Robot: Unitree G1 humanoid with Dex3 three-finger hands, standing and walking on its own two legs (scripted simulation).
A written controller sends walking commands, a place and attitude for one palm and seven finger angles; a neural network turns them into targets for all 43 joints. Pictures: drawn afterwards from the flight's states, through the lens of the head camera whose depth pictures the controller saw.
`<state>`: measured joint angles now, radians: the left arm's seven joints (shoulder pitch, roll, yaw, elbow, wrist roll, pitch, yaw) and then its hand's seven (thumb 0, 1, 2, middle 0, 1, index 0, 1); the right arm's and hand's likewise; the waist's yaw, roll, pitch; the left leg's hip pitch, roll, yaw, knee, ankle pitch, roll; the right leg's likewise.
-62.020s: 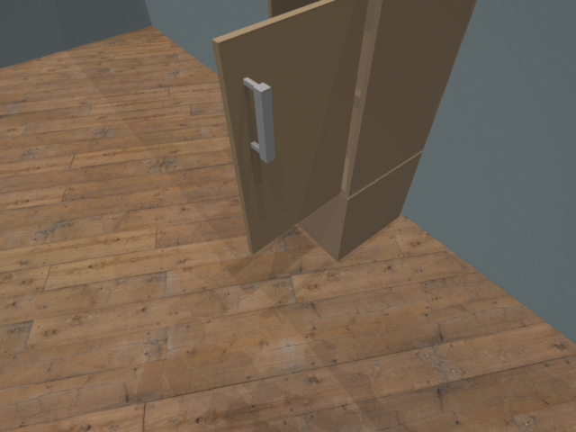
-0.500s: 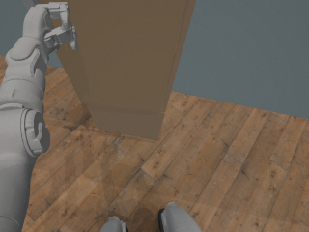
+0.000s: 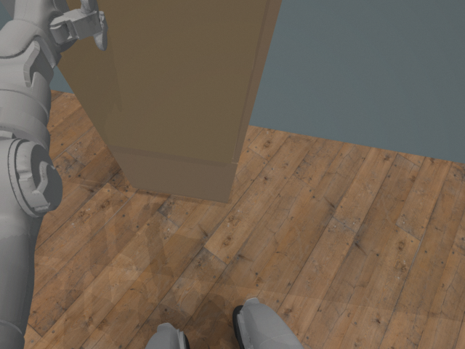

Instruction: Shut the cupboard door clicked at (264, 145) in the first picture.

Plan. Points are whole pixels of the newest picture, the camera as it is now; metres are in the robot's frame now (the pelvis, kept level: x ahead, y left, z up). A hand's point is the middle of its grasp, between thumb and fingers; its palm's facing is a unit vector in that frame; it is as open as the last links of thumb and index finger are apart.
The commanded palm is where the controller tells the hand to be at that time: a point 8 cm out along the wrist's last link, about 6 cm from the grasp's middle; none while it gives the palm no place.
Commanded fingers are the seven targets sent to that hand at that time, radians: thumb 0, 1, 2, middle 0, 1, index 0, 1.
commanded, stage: push the door shut along its arc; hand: left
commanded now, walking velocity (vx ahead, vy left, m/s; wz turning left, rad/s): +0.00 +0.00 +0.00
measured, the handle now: (30, 6) +0.63 +0.18 +0.14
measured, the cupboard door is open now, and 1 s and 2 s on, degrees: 1 0 0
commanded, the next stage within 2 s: pull the fist back off the door in 0.12 s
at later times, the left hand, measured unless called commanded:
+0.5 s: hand (112, 15) +0.59 +0.07 +0.15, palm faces +0.16 -0.99 -0.05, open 3.1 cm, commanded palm +0.57 +0.09 +0.15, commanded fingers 0.00 0.90 0.90 -1.30 -1.50 -1.30 -1.50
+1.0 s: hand (132, 43) +0.55 +0.05 +0.14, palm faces +0.09 -1.00 -0.02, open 3.1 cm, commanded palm +0.50 +0.09 +0.15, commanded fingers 0.00 0.90 0.90 -1.30 -1.50 -1.30 -1.50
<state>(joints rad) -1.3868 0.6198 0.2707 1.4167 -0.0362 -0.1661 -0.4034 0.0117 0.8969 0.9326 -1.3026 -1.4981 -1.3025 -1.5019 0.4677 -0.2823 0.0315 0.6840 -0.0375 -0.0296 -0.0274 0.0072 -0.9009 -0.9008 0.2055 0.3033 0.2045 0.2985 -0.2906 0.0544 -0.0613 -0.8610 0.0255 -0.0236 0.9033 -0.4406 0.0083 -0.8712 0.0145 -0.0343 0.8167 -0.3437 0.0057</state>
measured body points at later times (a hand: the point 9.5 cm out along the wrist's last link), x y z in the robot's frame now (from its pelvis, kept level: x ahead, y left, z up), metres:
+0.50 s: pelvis -0.02 +0.00 -0.01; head +0.13 +0.01 +0.41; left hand +0.57 +0.12 +0.16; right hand -0.09 -0.24 -0.11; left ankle -0.02 +0.11 -0.69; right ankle +0.01 -0.13 -0.69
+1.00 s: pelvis +0.01 +0.00 +0.02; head +0.11 -0.01 +0.45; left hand +0.54 +0.10 +0.14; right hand -0.07 -0.25 -0.10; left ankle -0.02 +0.11 -0.69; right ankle +0.01 -0.13 -0.69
